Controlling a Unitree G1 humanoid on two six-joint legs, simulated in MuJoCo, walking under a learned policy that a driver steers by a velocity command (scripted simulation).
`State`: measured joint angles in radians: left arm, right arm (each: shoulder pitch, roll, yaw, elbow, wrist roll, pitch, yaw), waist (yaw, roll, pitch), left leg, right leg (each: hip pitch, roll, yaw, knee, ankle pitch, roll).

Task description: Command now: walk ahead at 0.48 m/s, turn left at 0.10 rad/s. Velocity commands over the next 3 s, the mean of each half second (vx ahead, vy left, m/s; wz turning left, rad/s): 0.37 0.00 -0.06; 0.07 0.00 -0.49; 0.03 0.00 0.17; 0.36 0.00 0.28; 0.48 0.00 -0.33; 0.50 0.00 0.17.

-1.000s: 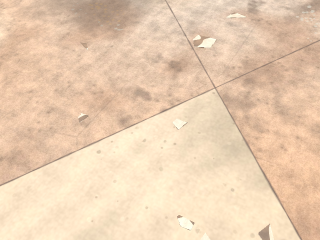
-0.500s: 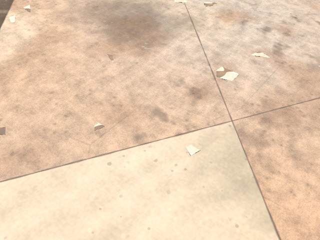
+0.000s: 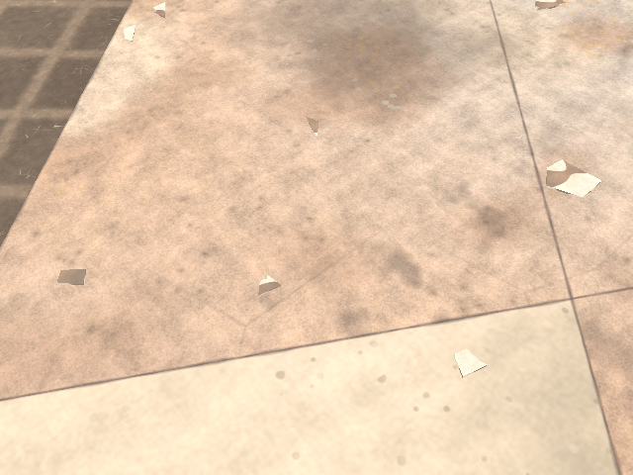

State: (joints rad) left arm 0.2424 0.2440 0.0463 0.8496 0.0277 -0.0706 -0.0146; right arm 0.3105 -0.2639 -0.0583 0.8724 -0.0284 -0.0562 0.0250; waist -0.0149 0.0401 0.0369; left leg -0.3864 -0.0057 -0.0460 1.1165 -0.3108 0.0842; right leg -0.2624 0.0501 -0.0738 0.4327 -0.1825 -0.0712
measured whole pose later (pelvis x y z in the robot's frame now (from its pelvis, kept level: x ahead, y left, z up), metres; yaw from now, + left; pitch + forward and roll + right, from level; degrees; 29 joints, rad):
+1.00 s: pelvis +0.27 -0.01 +0.00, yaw -22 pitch +1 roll +2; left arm 0.21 0.25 0.06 0.77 0.01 0.04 0.00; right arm 0.18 -0.28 -0.07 0.81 -0.03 0.04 -0.01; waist -0.01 0.04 0.05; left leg -0.50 0.04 0.04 1.03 -0.40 -0.03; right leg -0.28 0.04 0.00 0.48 -0.22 -0.07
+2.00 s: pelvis +0.41 -0.01 -0.01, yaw -3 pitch +2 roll +0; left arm 0.50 0.22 0.03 0.97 0.02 -0.08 0.00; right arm 0.02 -0.24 -0.03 0.75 -0.04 -0.01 0.06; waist 0.10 0.02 0.03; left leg -0.52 0.01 0.06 0.60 -0.19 0.05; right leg 0.12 -0.01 -0.05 0.22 -0.37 -0.01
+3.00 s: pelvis +0.94 -0.10 +0.00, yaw -8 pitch +0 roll -1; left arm 0.39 0.20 0.03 1.01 0.02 -0.10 0.02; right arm 0.13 -0.22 -0.04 0.87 -0.03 -0.01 0.05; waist 0.03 0.03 0.06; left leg -0.62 0.07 0.08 0.70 -0.01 0.07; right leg 0.11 0.06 -0.25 0.20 -0.32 -0.06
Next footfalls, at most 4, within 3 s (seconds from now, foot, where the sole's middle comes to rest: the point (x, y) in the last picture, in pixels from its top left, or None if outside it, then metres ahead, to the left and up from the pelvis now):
0.36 left None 0.37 0.11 -0.78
0.84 right None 0.30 -0.10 -0.78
1.26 left None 0.34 0.09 -0.78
1.58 right None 0.28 -0.11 -0.78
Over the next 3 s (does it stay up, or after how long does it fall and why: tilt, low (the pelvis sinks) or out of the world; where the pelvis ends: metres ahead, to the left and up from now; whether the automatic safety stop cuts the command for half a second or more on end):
stays up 0.94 -0.10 0.00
